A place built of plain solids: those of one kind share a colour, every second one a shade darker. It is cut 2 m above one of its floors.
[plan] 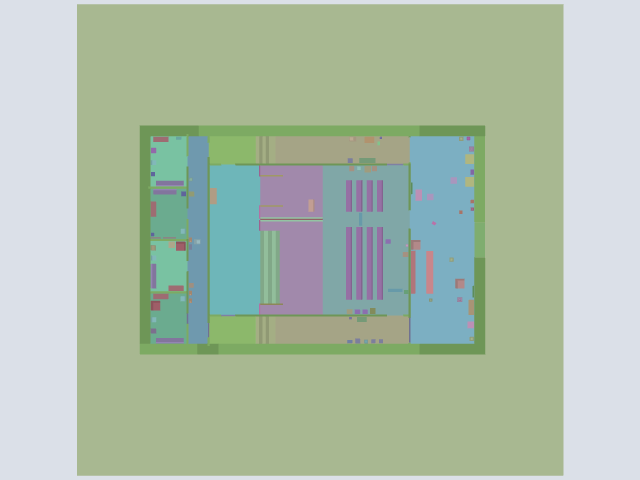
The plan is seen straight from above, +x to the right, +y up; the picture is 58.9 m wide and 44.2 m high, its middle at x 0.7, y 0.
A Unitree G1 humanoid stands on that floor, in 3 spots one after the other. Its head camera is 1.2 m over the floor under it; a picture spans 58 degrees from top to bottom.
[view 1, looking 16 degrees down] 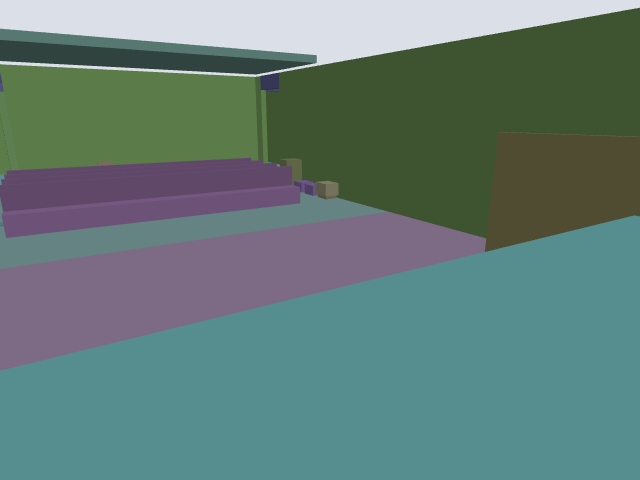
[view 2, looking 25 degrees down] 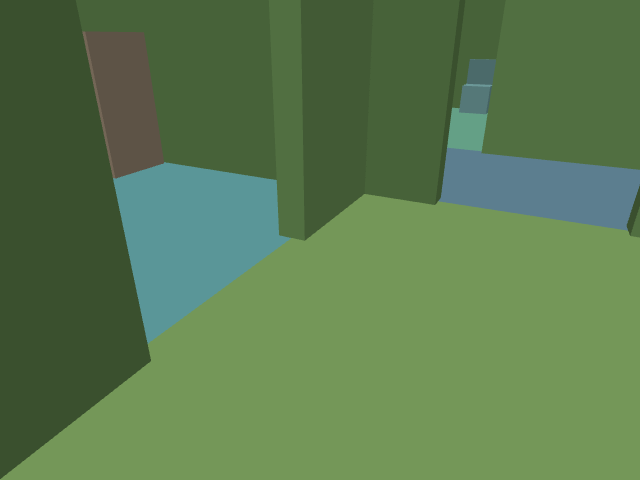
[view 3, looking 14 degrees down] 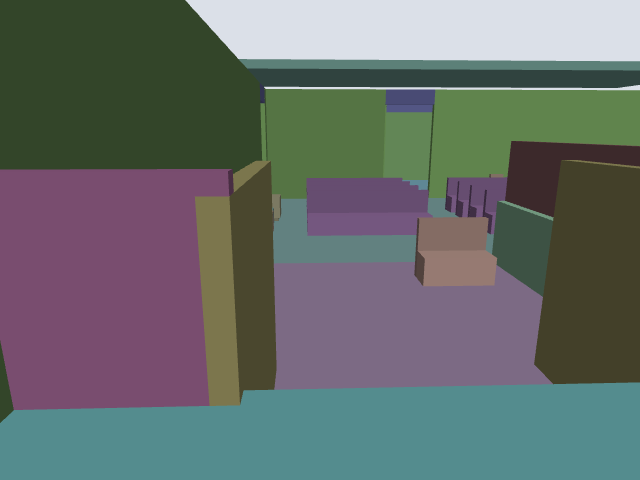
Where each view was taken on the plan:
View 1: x -7.21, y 0.30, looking -32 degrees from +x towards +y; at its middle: floor_lift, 8.45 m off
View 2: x -6.17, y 8.30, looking -153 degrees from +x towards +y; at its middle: floor_walk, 2.84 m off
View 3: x -6.66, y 5.55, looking -2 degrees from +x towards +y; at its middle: floor_parterre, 9.63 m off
